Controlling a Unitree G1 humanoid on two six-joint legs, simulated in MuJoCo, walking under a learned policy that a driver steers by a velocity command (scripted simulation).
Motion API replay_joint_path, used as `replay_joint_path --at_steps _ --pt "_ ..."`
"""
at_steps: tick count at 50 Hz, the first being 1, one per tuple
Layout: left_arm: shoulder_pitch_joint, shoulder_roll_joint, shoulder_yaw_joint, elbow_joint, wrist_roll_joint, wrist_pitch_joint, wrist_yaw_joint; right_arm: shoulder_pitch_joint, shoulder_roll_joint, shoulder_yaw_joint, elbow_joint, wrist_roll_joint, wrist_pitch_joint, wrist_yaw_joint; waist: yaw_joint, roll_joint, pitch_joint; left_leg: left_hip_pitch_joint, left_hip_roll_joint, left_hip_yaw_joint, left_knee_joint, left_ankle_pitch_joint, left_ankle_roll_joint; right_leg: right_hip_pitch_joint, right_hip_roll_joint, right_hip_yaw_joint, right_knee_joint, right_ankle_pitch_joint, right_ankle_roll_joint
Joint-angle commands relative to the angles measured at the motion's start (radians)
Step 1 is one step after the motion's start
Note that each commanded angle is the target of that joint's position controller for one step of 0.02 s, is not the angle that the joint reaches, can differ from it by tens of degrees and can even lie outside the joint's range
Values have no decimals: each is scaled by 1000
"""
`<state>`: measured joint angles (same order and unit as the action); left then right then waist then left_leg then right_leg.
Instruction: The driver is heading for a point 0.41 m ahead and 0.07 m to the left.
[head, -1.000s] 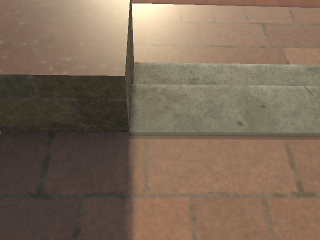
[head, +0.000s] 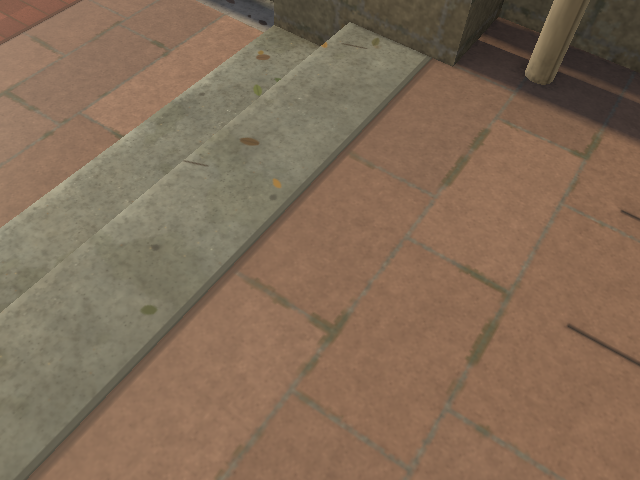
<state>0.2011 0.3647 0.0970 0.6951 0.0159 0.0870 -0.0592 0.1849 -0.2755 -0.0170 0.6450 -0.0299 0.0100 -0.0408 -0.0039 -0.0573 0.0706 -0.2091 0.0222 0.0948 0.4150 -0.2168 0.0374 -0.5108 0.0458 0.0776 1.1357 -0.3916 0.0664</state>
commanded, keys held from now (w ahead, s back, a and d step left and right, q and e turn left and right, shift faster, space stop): shift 0.10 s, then q+shift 0.30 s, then w+q+shift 0.32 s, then w+e+shift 0.28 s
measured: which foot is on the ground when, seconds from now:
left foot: down 0.00-0.20, up 0.22-0.72, down 0.74-1.00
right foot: up 0.00-0.18, down 0.20-0.74, up 0.76-1.00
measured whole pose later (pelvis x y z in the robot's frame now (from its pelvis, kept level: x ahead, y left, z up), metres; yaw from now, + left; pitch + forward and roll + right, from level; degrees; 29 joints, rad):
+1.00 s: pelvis +0.15 +0.14 -0.01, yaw +19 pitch +1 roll +0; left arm 0.21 0.29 0.03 0.79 0.00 -0.02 -0.07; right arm 0.44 -0.25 -0.02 0.79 -0.03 -0.08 0.02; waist -0.03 -0.03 0.00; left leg 0.12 -0.08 0.14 0.21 -0.36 0.09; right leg -0.79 -0.02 0.03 1.07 -0.02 -0.06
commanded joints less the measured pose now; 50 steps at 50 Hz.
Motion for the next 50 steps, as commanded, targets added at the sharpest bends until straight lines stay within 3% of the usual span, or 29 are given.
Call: replay_joint_path --at_steps 1,7,8,9,10,11,12,13,15,16,20,22,24,27,29,33,34,35,36,37,38,39,40,41,42,43,45,47,50 --pt "-48 38 -1 -86 -6 -8 1 96 -175 -57 -16 0 -12 5 -41 225 -113 233 248 -167 -48 547 170 -88 7 -34 -89 -49 1" --pt "-55 -14 -36 -77 -16 -14 27 87 -177 -60 18 3 -7 35 -33 287 -132 106 232 -133 5 559 164 204 26 -95 -464 -85 -56" --pt "-20 -34 -45 -56 -13 -20 35 78 -163 -53 29 11 -2 39 -5 269 -127 80 215 -133 30 561 149 280 25 -100 -621 6 -72" --pt "31 -56 -57 -23 1 -30 45 70 -130 -38 42 25 2 45 33 225 -124 5 190 -127 52 499 102 428 2 -93 -868 223 -86" --pt "58 -26 -59 -4 27 -44 58 124 -72 -21 50 30 -5 53 15 130 -173 -110 157 -122 72 313 35 622 -126 31 -919 333 -100" --pt "26 84 -46 -28 29 -53 69 174 1 -2 12 29 -11 68 -26 -128 -183 -251 55 -53 158 -172 -25 681 -402 261 -838 689 -176" --pt "-6 86 -36 -24 8 -58 84 116 -77 -24 26 30 11 58 30 -143 -156 -151 20 -85 294 -365 -29 465 -412 174 -788 736 -284" --pt "-50 69 -39 -31 8 -62 86 110 -126 -45 29 39 24 57 14 -132 -107 -196 -9 -96 435 -372 -26 442 -382 130 -791 742 -303" --pt "-91 37 -50 -35 3 -57 97 137 -159 -73 54 30 38 56 -10 -117 -60 -258 -18 -101 607 -308 -33 404 -318 17 -799 724 -265" --pt "-97 19 -54 -37 0 -57 105 159 -151 -77 66 21 45 57 -17 -119 -59 -261 -19 -91 656 -283 -46 397 -306 -22 -800 736 -261" --pt "-86 -9 -56 -43 11 -58 113 126 -101 -74 51 23 61 69 2 -90 -58 -312 -1 -63 658 -226 -86 428 -317 -77 -812 584 -267" --pt "-14 26 -39 -28 18 -70 103 60 -105 -73 13 11 68 92 52 -123 -74 -359 29 -48 585 -194 -72 474 -355 -7 -929 25 -261" --pt "4 58 -25 -22 21 -90 93 0 -118 -79 -21 4 70 120 64 -119 -48 -408 40 -50 536 -182 -53 496 -397 55 -1004 -232 -249" --pt "15 78 -9 -14 26 -122 82 -37 -103 -80 -43 12 63 143 49 -59 -24 -415 57 -54 462 -173 -15 501 -427 25 -1037 -280 -224" --pt "3 87 -2 -14 28 -136 76 -48 -97 -78 -50 20 56 149 33 -54 -18 -365 63 -41 409 -177 10 467 -424 -37 -1040 -266 -201" --pt "-19 117 11 -16 27 -137 64 -73 -99 -72 -64 24 48 156 15 -52 -10 -216 46 40 294 -198 59 378 -412 -166 -1004 -244 -166" --pt "-25 125 13 -15 23 -132 60 -57 -99 -70 -60 22 45 154 1 -41 -7 -162 33 68 256 -182 73 350 -406 -201 -971 -242 -158" --pt "-47 128 14 -17 16 -125 56 6 -96 -68 -36 18 39 147 -40 -4 -15 -51 4 103 193 -135 87 290 -377 -261 -882 -234 -143" --pt "-49 109 8 -17 17 -122 54 138 -123 -80 20 12 30 132 -100 83 -54 122 -49 100 163 -168 108 199 -316 -334 -671 -112 -126" --pt "-75 35 -22 -33 29 -122 48 385 -194 -103 106 0 14 106 -215 337 -101 348 14 -104 40 -364 152 -13 -219 -413 -215 40 -105" --pt "-165 -67 -56 -125 33 -135 37 372 -295 -105 73 4 -2 85 -191 558 -56 421 251 -684 -205 -671 234 -440 -52 -267 81 -201 -67" --pt "-219 12 -46 -143 52 -146 32 293 -264 -96 27 10 -8 66 -188 325 -24 390 341 -765 -289 -628 254 -559 -99 -103 158 -85 -68" --pt "-198 34 -41 -127 34 -155 24 265 -243 -87 24 4 -14 52 -149 234 -24 376 337 -661 -241 -521 230 -558 -148 -80 165 36 -82" --pt "-111 45 -43 -77 25 -162 18 235 -212 -77 22 -5 -25 46 -97 164 -34 331 290 -542 -223 -420 185 -487 -176 -74 116 131 -91" --pt "-43 52 -41 -31 26 -158 9 184 -192 -66 17 -5 -40 45 -48 132 -44 282 236 -442 -239 -346 140 -409 -187 -64 88 189 -94" --pt "3 51 -41 6 21 -145 -1 160 -178 -57 16 -2 -59 46 -28 133 -36 233 205 -354 -268 -259 101 -353 -176 -54 90 241 -93" --pt "-18 30 -40 24 -8 -119 -9 196 -166 -52 46 1 -92 55 -36 100 33 176 171 -204 -306 -53 27 -342 -112 1 84 305 -103" --pt "-54 13 -43 25 -26 -112 -12 212 -154 -49 70 0 -106 64 -26 86 74 159 139 -71 -334 138 -17 -337 -68 -8 -3 365 -118" --pt "-121 -19 -59 15 -16 -119 -20 234 -103 -26 102 4 -122 57 -24 98 78 194 116 58 -348 448 -32 -313 -46 -121 -143 435 -144"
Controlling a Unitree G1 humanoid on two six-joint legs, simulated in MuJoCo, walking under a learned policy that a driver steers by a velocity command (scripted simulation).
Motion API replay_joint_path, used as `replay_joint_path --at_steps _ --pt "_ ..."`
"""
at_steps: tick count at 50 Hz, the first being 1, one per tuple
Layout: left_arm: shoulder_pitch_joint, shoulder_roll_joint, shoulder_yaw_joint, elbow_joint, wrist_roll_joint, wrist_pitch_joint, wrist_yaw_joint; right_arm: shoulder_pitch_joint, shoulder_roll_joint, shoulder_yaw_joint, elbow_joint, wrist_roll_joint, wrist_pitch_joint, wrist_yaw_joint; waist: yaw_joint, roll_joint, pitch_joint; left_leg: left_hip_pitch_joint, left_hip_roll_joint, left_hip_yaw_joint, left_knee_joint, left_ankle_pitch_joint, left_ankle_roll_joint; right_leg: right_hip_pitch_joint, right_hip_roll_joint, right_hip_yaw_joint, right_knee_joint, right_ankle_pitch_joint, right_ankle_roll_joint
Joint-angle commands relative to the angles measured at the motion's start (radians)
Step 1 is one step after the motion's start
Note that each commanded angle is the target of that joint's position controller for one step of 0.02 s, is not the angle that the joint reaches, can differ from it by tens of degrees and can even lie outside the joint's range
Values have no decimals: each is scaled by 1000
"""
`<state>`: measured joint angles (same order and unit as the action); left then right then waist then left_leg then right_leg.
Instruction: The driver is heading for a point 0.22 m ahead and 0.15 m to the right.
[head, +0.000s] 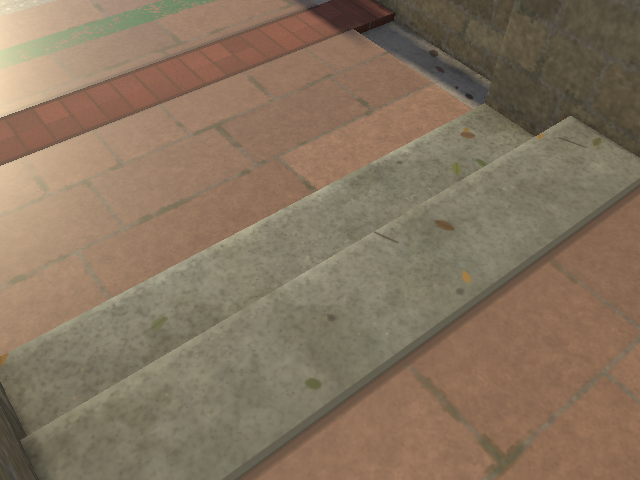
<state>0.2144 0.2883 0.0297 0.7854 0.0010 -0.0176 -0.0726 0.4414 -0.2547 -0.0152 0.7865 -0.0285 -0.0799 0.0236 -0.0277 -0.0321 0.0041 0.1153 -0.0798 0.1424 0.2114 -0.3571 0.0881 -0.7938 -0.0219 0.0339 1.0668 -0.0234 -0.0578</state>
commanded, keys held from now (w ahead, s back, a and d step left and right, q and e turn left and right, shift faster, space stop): w+e+shift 0.04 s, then shift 0.96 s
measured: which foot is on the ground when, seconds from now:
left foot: down 0.00-0.18, up 0.20-0.60, down 0.62-1.00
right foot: up 0.00-0.16, down 0.18-1.00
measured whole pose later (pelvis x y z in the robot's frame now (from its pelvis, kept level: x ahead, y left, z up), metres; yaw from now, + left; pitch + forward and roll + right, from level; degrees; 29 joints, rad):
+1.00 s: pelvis +0.37 +0.06 +0.01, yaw -10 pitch -1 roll +0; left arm 0.28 0.21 -0.01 1.10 0.00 0.01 0.04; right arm 0.22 -0.22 0.01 0.99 -0.01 0.00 -0.03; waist 0.00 0.00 0.03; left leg -0.24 -0.04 0.05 0.41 -0.14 0.06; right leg -0.08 0.03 0.04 0.40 -0.29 -0.02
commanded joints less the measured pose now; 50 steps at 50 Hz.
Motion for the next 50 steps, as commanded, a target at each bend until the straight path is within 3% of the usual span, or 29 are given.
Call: replay_joint_path --at_steps 1,2,3,5,7,8,9,10,11,12,13,14,15,16,18,22,26,29,31,32,33,34,35,37,39,40,43,46,50 --pt "-163 42 -1 -85 5 -16 -11 -14 -110 -21 -25 6 -36 -13 -2 65 147 -120 216 40 -151 680 -84 -5 23 -121 -135 81 -30" --pt "-182 27 -11 -93 7 -17 -13 -15 -107 -17 -12 9 -39 -20 2 62 149 -119 215 71 -155 799 -91 47 31 -166 -210 91 -44" --pt "-184 13 -21 -98 16 -18 -10 -13 -107 -12 3 13 -42 -27 14 61 149 -127 216 87 -126 1059 -95 137 63 -208 -290 92 -56" --pt "-106 18 -26 -79 29 -14 0 11 -160 -20 40 17 -42 -56 58 120 78 -39 262 75 15 1527 -99 289 136 -252 -361 73 -79" --pt "210 94 2 32 38 -14 16 -46 -213 -35 42 7 -21 -78 197 136 -66 -20 272 52 379 1597 -115 576 190 -196 -446 62 -99" --pt "389 126 19 91 37 -21 32 -111 -229 -43 33 13 -11 -78 287 146 -105 -77 254 45 657 1460 -105 722 135 -105 -569 146 -139" --pt "454 151 32 127 33 -27 53 -168 -177 -37 26 20 -7 -63 306 5 -115 -260 87 50 1078 570 -93 880 30 1 -629 269 -180" --pt "368 258 53 107 50 -37 63 17 -13 2 -9 33 -12 -50 89 -208 -226 -629 -22 -103 1434 -272 -103 1172 -251 342 -378 1095 -296" --pt "355 245 68 88 12 -42 63 60 -62 1 7 54 -14 -49 122 -16 -427 -690 -31 -305 1497 -157 -75 1210 -331 524 -502 953 -413" --pt "220 197 62 54 -2 -34 73 3 -102 3 -5 37 -14 -45 71 66 -264 -715 41 -261 1412 -56 -60 1007 -294 459 -620 609 -384" --pt "120 113 37 37 3 -28 75 -45 -118 1 -9 12 -13 -38 27 122 -99 -712 78 -223 1303 -31 -55 805 -260 393 -710 438 -337" --pt "94 69 21 39 6 -36 74 -83 -113 0 -10 -3 1 -36 8 162 -15 -676 104 -222 1221 -26 -62 668 -233 331 -755 466 -303" --pt "102 55 13 47 1 -47 73 -73 -109 0 -5 -13 29 -34 -8 158 19 -593 122 -214 1132 -13 -74 552 -206 267 -792 502 -274" --pt "118 64 12 67 7 -56 70 -58 -94 1 0 -9 52 -33 -21 136 28 -533 133 -198 1066 -9 -86 473 -181 213 -813 547 -261" --pt "128 101 17 86 18 -73 66 -61 -59 10 1 4 65 -30 -26 85 -2 -504 130 -169 953 38 -99 460 -140 121 -814 712 -250" --pt "115 71 4 104 10 -61 65 -123 -48 15 4 5 65 -31 -1 -35 -52 -512 131 -127 667 214 -98 576 -57 1 -774 733 -146" --pt "136 74 4 126 16 -41 68 -206 -60 13 3 11 64 -43 53 -58 -57 -513 122 -121 532 263 -92 669 -88 16 -742 614 -138" --pt "115 71 3 136 21 -29 77 -196 -69 9 21 5 54 -53 52 -59 -25 -465 105 -129 416 184 -68 684 -129 68 -680 527 -139" --pt "87 60 -1 140 6 -27 90 -119 -72 7 57 -4 38 -59 7 -14 -4 -315 125 -158 181 386 -41 630 -97 81 -592 333 -85" --pt "123 34 -10 132 11 -32 93 -74 -128 -3 72 -10 26 -62 23 74 -47 -193 248 -276 189 743 -24 576 -45 72 -527 118 -45" --pt "255 -18 -16 161 -5 -22 95 -104 -155 -5 72 12 32 -63 87 219 -106 -177 400 -411 206 970 109 580 54 25 -457 -303 -16" --pt "239 15 -11 189 -3 1 108 -126 -93 10 70 17 44 -57 62 205 -114 -241 426 -474 170 872 169 604 76 5 -442 -442 -8" --pt "199 27 -7 191 -3 16 110 -158 -71 21 67 9 48 -52 63 184 -72 -306 397 -459 133 740 159 618 75 15 -452 -448 -7" --pt "150 13 -11 202 1 31 104 -230 -72 27 67 2 58 -55 87 170 -44 -377 304 -371 108 478 69 682 51 24 -585 -320 -2" --pt "130 23 -15 217 11 37 101 -217 -96 17 85 14 67 -57 68 160 -25 -406 243 -336 75 198 -4 713 18 61 -669 -201 7" --pt "119 33 -15 229 10 36 100 -197 -96 14 94 23 70 -54 47 123 16 -406 216 -318 52 105 -18 668 3 72 -672 -206 8" --pt "121 9 -22 267 5 25 105 -181 -89 9 131 24 70 -54 36 59 30 -321 208 -301 80 192 -15 631 -13 78 -709 -174 19" --pt "120 11 -21 291 2 16 114 -175 -81 5 158 22 66 -52 26 46 1 -258 203 -280 119 324 -4 629 -24 83 -726 -145 16" --pt "123 -4 -25 317 4 17 118 -181 -70 2 193 22 73 -54 21 40 25 -262 193 -268 121 299 -3 616 -31 86 -735 -145 10"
